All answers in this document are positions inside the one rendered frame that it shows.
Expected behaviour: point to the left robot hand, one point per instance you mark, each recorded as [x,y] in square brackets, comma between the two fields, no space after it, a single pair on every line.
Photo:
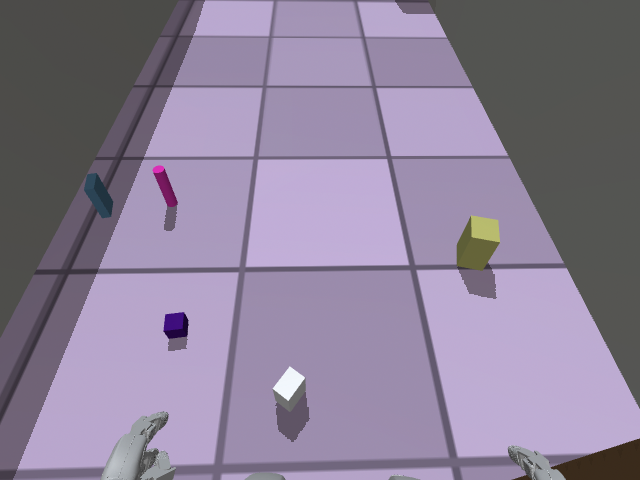
[129,459]

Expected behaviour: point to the right robot hand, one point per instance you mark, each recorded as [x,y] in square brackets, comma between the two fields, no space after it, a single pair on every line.
[535,465]

